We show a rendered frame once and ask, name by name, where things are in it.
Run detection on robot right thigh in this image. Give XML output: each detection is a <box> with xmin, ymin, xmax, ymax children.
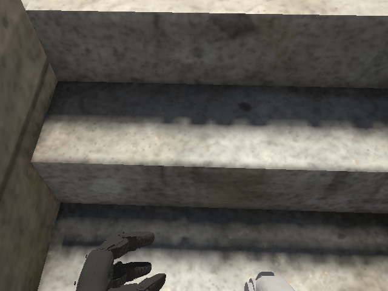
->
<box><xmin>244</xmin><ymin>276</ymin><xmax>295</xmax><ymax>291</ymax></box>

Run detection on left robot hand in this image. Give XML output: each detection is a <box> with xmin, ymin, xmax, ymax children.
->
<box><xmin>74</xmin><ymin>230</ymin><xmax>166</xmax><ymax>291</ymax></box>

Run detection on robot right shin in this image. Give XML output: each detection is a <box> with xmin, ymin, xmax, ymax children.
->
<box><xmin>255</xmin><ymin>271</ymin><xmax>274</xmax><ymax>280</ymax></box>

